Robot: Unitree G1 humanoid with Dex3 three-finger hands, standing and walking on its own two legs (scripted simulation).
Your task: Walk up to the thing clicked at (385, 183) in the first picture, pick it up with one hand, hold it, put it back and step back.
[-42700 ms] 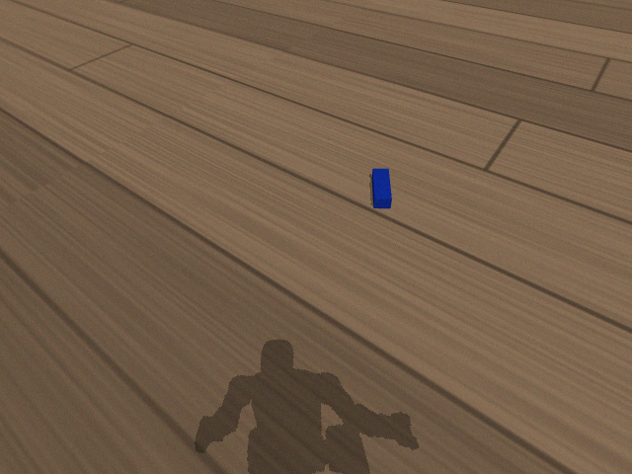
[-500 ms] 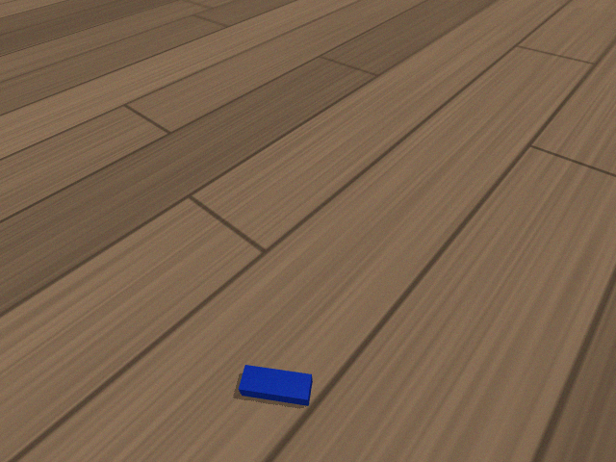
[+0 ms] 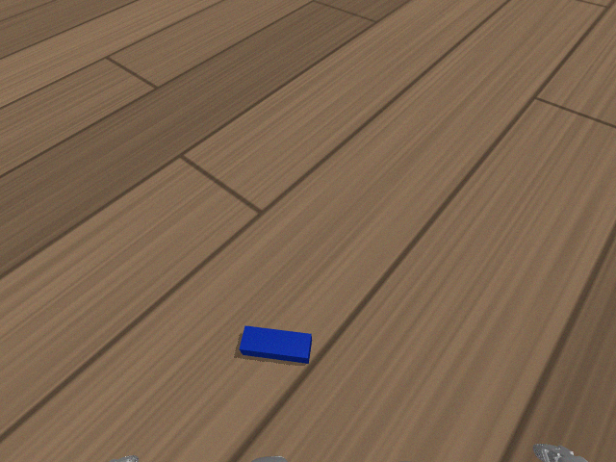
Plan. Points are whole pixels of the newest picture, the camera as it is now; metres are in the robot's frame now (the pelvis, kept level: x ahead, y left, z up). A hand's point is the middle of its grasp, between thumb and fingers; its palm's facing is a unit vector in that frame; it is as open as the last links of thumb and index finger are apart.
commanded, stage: step back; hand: left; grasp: from above
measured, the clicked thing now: (276, 344) +0.51 +0.16 -0.74
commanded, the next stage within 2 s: none
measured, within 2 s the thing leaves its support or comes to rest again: neither
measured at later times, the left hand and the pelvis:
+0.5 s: hand out of the picture +0.06 +0.29 -0.17, palm faces -0.13 -0.91 -0.39, open 7.4 cm; pelvis -0.07 +0.04 -0.02, yaw -5 degrees
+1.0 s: hand out of the picture -0.05 +0.32 -0.16, palm faces -0.04 -0.93 -0.37, open 7.4 cm; pelvis -0.19 +0.06 -0.01, yaw -2 degrees
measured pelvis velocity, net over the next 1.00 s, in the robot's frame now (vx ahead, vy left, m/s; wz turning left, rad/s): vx -0.19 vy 0.06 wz -0.04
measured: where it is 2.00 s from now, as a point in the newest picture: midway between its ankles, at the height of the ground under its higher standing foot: outside the picture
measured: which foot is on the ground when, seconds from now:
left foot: up 0.00-0.10, down 0.12-0.54, up 0.56-0.88, down 0.90-1.00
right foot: down 0.00-0.12, up 0.14-0.48, down 0.50-0.92, up 0.94-1.00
